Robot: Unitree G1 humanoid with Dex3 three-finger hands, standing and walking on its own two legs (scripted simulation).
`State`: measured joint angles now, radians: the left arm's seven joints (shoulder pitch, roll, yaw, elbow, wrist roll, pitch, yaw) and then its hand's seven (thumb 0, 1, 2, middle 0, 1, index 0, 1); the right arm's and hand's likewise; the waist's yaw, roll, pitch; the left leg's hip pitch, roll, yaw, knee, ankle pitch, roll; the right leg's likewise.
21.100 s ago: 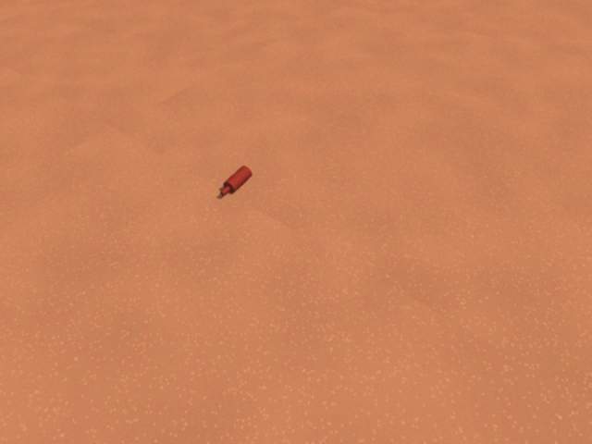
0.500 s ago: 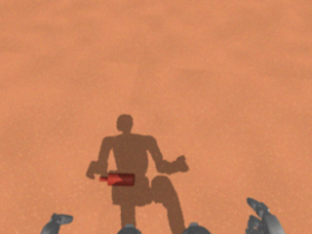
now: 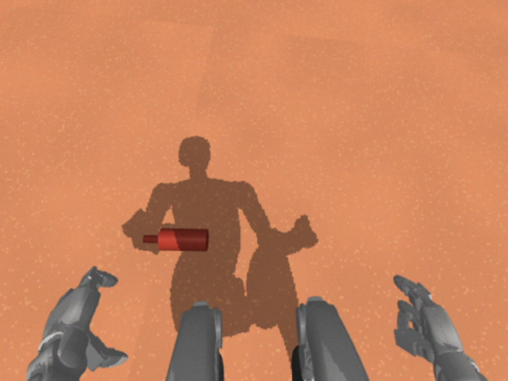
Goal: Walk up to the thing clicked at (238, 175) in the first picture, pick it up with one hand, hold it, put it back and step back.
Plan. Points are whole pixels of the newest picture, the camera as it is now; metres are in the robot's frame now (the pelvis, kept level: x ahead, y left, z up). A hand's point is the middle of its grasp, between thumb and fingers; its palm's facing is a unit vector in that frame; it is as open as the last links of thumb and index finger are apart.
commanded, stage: rise first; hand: left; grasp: from above
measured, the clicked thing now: (175, 239) +0.50 +0.24 -0.54
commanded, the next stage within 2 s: none
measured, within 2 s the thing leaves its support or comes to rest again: neither
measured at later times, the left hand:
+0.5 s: hand (136, 270) +0.36 +0.27 -0.30, palm faces -0.51 -0.17 -0.85, open 14.1 cm
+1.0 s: hand (149, 252) +0.41 +0.27 -0.37, palm faces -0.47 +0.02 -0.88, open 14.2 cm
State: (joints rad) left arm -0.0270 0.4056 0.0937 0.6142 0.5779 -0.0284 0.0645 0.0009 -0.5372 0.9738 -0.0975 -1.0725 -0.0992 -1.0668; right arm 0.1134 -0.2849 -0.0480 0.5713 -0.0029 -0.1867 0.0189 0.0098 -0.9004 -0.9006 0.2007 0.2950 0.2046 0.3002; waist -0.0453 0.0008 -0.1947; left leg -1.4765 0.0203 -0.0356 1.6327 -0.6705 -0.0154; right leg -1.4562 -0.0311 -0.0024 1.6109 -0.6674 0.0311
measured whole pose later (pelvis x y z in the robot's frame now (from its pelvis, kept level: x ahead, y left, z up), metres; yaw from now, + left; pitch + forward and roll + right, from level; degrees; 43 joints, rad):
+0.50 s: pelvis -0.06 +0.00 -0.16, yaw -3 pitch +34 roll -5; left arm -0.66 0.64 0.11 1.09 1.04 -0.28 0.16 0.00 -0.53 1.02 -0.09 -1.04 -0.09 -1.03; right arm 0.16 -0.28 -0.04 0.73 -0.04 -0.08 0.07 0.01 -0.90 -0.90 0.20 0.29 0.20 0.30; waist -0.11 0.01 -0.12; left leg -2.08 0.02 -0.10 2.16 -0.67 -0.02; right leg -2.04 -0.01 -0.03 2.10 -0.66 0.03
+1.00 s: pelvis -0.06 +0.01 -0.21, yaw -5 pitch +34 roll -8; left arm -0.90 0.74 0.07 1.34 1.30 -0.31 0.31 0.00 -0.53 1.02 -0.08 -0.97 -0.08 -0.97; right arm 0.15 -0.26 0.02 0.74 -0.11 -0.01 0.12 0.00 -0.90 -0.90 0.20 0.29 0.20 0.30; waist -0.21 -0.01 -0.08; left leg -2.25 0.00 -0.12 2.32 -0.68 0.00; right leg -2.17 -0.01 -0.03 2.24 -0.67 0.05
